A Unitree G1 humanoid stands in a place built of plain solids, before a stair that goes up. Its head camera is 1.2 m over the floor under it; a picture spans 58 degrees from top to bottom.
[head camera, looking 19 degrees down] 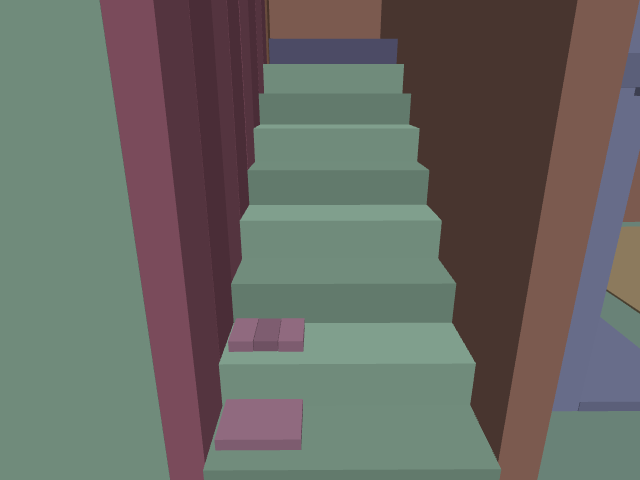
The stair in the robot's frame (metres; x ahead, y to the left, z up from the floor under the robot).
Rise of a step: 0.17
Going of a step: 0.27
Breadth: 0.86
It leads straight ahead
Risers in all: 9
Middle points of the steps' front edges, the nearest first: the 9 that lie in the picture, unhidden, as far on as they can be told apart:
0.96 -0.09 0.17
1.23 -0.09 0.34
1.50 -0.09 0.51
1.77 -0.09 0.68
2.04 -0.09 0.85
2.31 -0.09 1.02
2.58 -0.08 1.19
2.84 -0.08 1.36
3.11 -0.08 1.53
